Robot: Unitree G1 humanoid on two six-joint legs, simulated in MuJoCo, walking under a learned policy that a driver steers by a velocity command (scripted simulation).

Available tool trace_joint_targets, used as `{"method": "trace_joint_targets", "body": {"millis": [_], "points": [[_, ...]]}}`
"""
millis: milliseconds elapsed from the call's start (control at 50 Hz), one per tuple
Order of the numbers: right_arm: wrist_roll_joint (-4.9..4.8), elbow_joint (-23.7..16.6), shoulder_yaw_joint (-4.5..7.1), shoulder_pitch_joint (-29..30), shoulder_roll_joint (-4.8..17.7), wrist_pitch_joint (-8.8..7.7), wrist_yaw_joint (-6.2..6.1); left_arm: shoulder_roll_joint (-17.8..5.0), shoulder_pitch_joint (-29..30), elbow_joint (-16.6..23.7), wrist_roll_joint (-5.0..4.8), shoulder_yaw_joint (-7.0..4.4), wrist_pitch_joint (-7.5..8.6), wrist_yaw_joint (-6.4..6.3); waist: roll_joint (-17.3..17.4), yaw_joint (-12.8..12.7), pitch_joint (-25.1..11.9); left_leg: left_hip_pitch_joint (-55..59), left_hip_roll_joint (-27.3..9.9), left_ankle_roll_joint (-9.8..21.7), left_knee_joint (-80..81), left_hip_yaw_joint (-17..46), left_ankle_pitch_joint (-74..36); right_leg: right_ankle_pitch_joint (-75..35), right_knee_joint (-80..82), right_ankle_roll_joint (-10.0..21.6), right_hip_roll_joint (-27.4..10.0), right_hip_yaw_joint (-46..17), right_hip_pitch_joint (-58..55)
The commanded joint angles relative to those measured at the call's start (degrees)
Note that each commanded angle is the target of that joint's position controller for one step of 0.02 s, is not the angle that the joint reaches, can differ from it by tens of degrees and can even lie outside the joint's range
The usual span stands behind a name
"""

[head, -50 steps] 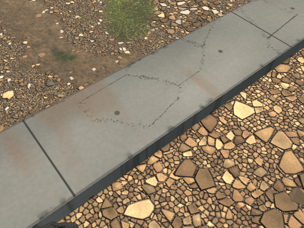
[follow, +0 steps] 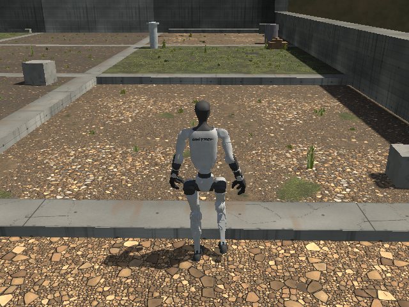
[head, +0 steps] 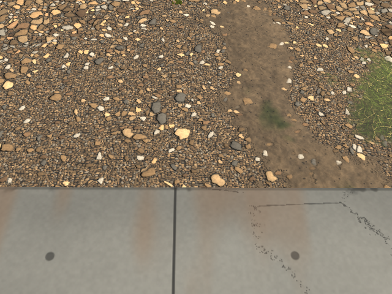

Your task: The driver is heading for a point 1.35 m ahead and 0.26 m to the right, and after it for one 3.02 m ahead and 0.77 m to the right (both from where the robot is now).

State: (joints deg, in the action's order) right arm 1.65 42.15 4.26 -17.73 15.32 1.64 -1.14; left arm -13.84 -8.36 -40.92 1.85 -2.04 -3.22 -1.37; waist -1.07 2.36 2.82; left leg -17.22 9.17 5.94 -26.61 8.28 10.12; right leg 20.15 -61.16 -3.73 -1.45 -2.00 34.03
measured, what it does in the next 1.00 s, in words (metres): steps on the spot: right foot, then left foot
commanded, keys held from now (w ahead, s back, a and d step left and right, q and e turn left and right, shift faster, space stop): q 0.02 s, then no key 0.84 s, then w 0.14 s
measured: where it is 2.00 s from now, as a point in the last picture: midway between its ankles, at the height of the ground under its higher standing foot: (204, 264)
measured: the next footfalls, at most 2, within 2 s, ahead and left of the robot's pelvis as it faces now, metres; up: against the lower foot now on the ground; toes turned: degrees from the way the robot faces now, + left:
right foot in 0.20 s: +0.05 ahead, -0.12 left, +0.00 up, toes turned +7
left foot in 0.56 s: -0.03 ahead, +0.07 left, +0.00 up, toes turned +4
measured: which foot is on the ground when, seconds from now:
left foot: down 0.00-0.18, up 0.20-0.54, down 0.56-1.00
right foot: up 0.00-0.18, down 0.20-0.94, up 0.96-1.00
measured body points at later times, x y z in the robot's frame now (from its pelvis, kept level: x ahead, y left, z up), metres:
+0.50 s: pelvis +0.00 -0.05 +0.00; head +0.02 -0.07 +0.45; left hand +0.07 +0.20 -0.11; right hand +0.12 -0.30 -0.14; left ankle -0.08 +0.08 -0.71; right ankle +0.01 -0.13 -0.74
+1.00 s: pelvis -0.02 -0.03 +0.01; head -0.03 -0.04 +0.46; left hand -0.05 +0.21 -0.15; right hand -0.01 -0.28 -0.15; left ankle -0.08 +0.06 -0.74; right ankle +0.00 -0.13 -0.72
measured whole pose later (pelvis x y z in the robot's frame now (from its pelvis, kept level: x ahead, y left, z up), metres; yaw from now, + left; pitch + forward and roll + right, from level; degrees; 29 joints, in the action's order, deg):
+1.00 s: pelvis -0.02 -0.03 +0.01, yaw +7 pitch -2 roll +0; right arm 0.7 61.7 1.7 -19.3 10.6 0.3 -2.4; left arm -11.4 -19.2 -59.5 1.9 -2.0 -1.2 -0.8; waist -0.2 -0.1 0.1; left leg -4.7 3.0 3.8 -22.6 2.4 18.7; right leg 21.6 -33.7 2.8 1.5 0.9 14.6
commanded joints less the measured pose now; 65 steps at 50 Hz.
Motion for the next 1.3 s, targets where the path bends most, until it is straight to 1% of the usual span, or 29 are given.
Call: {"method": "trace_joint_targets", "body": {"millis": [20,100,160,180,200,220,240,260,280,360,500,540,580,600,620,700,860,920,960,980,1020,1120,1140,1160,1180,1200,1220,1240,1300], "points": [[0.44,-4.1,2.22,-1.4,8.0,-0.01,-0.47,-3.6,0.1,4.8,-0.44,-0.82,0.64,-0.51,6.7,-0.5,-6.5,8.3,-16.7,8.0,3.0,18.1,-25.7,2.7,2.9,0.6,1.4,-0.2,-0.6],[0.32,-3.6,1.98,-1.1,6.6,0.31,-0.39,-3.7,-2.7,4.7,-1.65,-0.89,1.16,-1.20,8.1,-0.6,-7.0,9.3,-17.0,6.3,1.3,18.8,-34.5,5.5,15.0,2.5,2.8,0.5,-10.1],[-0.90,-3.4,1.82,1.5,6.1,0.69,-0.49,-3.0,-7.1,3.4,-1.88,-1.10,1.83,-1.58,7.2,-3.4,-5.7,7.2,-13.7,2.6,-0.6,19.2,-24.7,-3.7,36.5,3.9,3.5,1.1,-21.0],[-1.22,-3.6,1.55,1.3,4.8,0.57,-0.57,-4.3,-6.7,3.1,-1.03,-1.43,2.33,-2.00,3.3,-2.6,-4.2,2.8,-10.7,-0.3,-4.0,17.0,-11.1,-9.6,43.2,4.6,0.0,-2.5,-25.4],[-0.83,-3.4,0.63,-4.2,0.5,0.39,-0.46,-7.2,-4.0,4.6,-0.28,-1.48,2.65,-2.26,-10.0,1.1,-5.9,-3.6,-4.3,-3.6,-14.6,8.0,13.8,-24.4,45.5,7.9,-13.9,-16.2,-30.4],[-0.57,-3.6,1.84,-2.9,4.8,0.84,-0.84,-8.8,-3.5,5.5,-0.40,-1.48,2.65,-1.49,-11.5,-1.0,-5.2,-5.3,1.3,-5.4,-24.7,-0.5,26.6,-41.8,43.8,17.2,-21.9,-22.5,-22.8],[0.05,-3.2,2.21,-2.3,5.6,1.10,-0.88,-6.8,-3.8,5.2,-0.44,-1.25,2.92,-1.05,-7.4,-0.6,-4.8,-3.5,-1.2,-6.5,-33.7,-0.5,26.2,-43.3,44.0,20.7,-21.5,-22.5,-19.5],[-0.01,-2.3,2.19,-0.9,5.4,1.20,-0.58,-4.0,-1.6,4.9,-0.56,-0.41,3.23,-0.92,-3.0,0.1,-2.3,-4.0,-2.2,-6.9,-36.8,0.5,22.4,-39.6,43.3,19.8,-17.5,-16.9,-18.2],[-0.44,-1.7,2.09,0.1,4.8,1.28,-0.29,-3.8,0.0,4.8,-0.26,-0.33,3.30,-0.86,-2.6,0.7,-1.2,-5.2,-2.4,-7.5,-37.1,0.9,19.2,-36.8,42.6,17.1,-13.5,-12.3,-19.2],[-1.19,-0.1,1.14,1.6,2.8,1.77,0.74,-4.3,-4.2,2.7,-0.48,-0.65,3.81,-1.25,-6.6,-1.5,-4.4,-5.7,-2.2,-9.7,-31.2,-0.6,15.8,-41.6,40.1,14.3,-8.9,-6.4,-28.4],[-2.16,3.5,-0.54,3.4,1.7,2.23,-0.47,-5.7,-8.5,-1.6,-0.07,-1.29,3.31,-0.43,-9.1,-3.5,-4.6,4.2,-5.7,-8.0,-3.1,-7.3,14.5,-39.1,38.6,14.0,-8.9,-9.4,-31.3],[-1.61,6.3,-0.89,0.1,1.4,1.33,-0.85,-5.9,-7.5,-2.5,-0.52,-1.45,3.26,-0.43,-5.8,-1.4,-4.8,12.9,-7.4,-6.6,9.7,-6.6,-0.5,-34.9,37.8,11.5,-8.3,-9.2,-26.9],[0.05,7.2,-0.61,0.6,5.2,-0.01,-1.15,-3.4,-8.7,-2.4,-0.76,-0.90,3.88,0.33,1.5,-3.5,-5.9,20.5,-15.5,-4.3,7.5,1.9,-11.4,-19.2,37.6,7.6,-5.2,-7.0,-19.1],[-0.54,8.3,-1.35,3.4,3.1,-0.32,-0.78,-1.7,-9.8,-4.1,-1.36,-0.49,3.47,0.39,7.5,-4.9,-2.3,11.0,-16.9,-2.2,6.9,1.9,-9.8,-10.3,42.2,6.9,-2.1,-3.6,-23.2],[-0.57,8.3,-1.93,5.0,1.0,-0.79,-0.53,-2.9,-8.5,-5.6,-0.88,-0.69,3.19,0.15,5.6,-3.9,0.5,8.3,-15.6,-2.7,8.0,1.4,-4.7,-10.7,42.4,6.5,-1.8,-3.7,-24.9],[-0.90,12.6,-1.82,1.9,2.7,-1.70,-1.35,-4.0,-8.4,-8.8,-0.69,-1.27,3.16,0.33,4.8,-3.3,1.2,8.0,-13.6,-3.5,9.9,0.3,-1.0,-14.1,42.3,7.0,-3.0,-4.4,-26.3],[-0.90,17.1,-2.63,0.4,0.8,-2.12,-1.58,-2.2,-9.8,-15.5,-0.83,-0.63,2.82,0.05,1.7,-3.4,2.8,5.1,-13.7,-2.6,11.9,0.7,4.6,-10.2,43.6,6.2,-2.7,-4.1,-26.4],[-1.05,17.9,-1.73,-1.6,3.2,-1.74,-1.58,-2.7,-10.0,-16.4,-0.59,-0.86,2.53,0.04,3.8,-2.6,3.1,3.2,-13.1,-0.1,13.8,2.9,25.4,5.1,38.5,6.8,1.2,-1.1,-22.9],[-1.02,18.7,-0.90,-4.9,4.7,-1.34,-1.47,-0.9,-8.0,-15.3,0.07,-0.46,2.57,0.50,8.9,-0.7,6.3,3.4,-18.4,4.3,18.1,11.0,39.2,9.3,27.9,6.8,4.5,3.6,-14.6],[-1.05,19.0,-0.62,-5.5,4.6,-1.39,-1.45,0.1,-7.2,-14.8,0.48,-0.19,2.86,0.75,10.8,-0.3,7.9,2.8,-22.8,6.9,21.2,15.7,40.3,5.6,20.7,6.7,3.7,5.1,-11.8],[-0.47,18.5,-0.52,-4.2,4.1,-2.17,-1.17,-1.7,-5.6,-13.8,0.42,-0.83,3.79,1.20,8.3,-0.9,9.1,6.5,-25.7,9.0,23.0,17.9,31.7,5.8,12.7,6.7,0.5,3.4,-4.0],[-0.87,18.4,-0.08,-1.6,3.8,-3.76,-0.89,0.1,-9.1,-14.0,-0.57,-1.02,5.92,1.89,7.8,-4.5,5.8,1.6,-19.4,5.9,15.9,5.4,17.7,1.4,27.8,7.7,1.5,6.9,-19.3],[-0.68,18.4,-0.02,-1.1,3.1,-3.48,-1.03,1.5,-18.6,-17.3,-0.68,-1.06,5.75,1.24,7.1,-8.3,3.9,-5.1,-17.5,5.8,9.8,3.0,15.8,-2.5,31.2,7.9,3.8,9.4,-31.4],[-0.58,17.5,-0.18,0.0,2.3,-3.74,-0.87,0.3,-24.2,-19.6,-0.52,-1.63,5.74,0.71,2.0,-10.3,3.5,-9.5,-14.9,5.0,1.2,0.1,10.3,-1.6,35.9,7.6,4.7,8.3,-37.8],[-0.56,16.0,-0.99,1.0,-0.8,-4.51,-0.23,-3.4,-29.2,-20.5,0.36,-2.45,6.40,0.10,-9.8,-11.7,1.0,-15.4,-9.1,2.5,-17.4,-6.8,8.8,7.3,45.5,8.8,-6.8,-8.9,-43.5],[-0.67,14.1,-1.60,0.9,-3.7,-4.82,0.49,-9.2,-32.5,-21.0,-0.31,-3.39,6.41,0.17,-18.0,-10.1,-0.4,-26.1,-4.0,0.4,-31.2,-10.7,19.6,18.4,55.8,13.2,-19.6,-33.3,-44.1],[0.82,14.4,-0.95,-0.6,-1.1,-4.61,1.18,-7.4,-28.9,-21.0,-0.45,-2.94,6.06,0.22,-11.2,-6.6,3.5,-27.0,-8.1,0.8,-41.9,-6.9,18.8,28.0,56.8,16.9,-22.0,-37.8,-36.3],[1.25,14.3,-0.85,1.7,-0.8,-4.68,1.89,-4.5,-23.2,-19.3,-0.62,-2.17,6.36,0.72,-3.8,-4.4,7.8,-29.5,-11.0,0.7,-46.9,-6.6,13.4,29.4,55.7,17.0,-19.8,-32.5,-31.7],[1.20,14.8,-1.01,1.2,-2.3,-4.88,3.08,-1.2,-20.2,-18.9,-0.41,-0.85,7.67,0.88,-1.1,-1.7,6.4,-29.1,-13.3,-1.3,-50.8,-8.4,4.0,9.1,54.1,14.5,-11.9,-16.7,-28.6]]}}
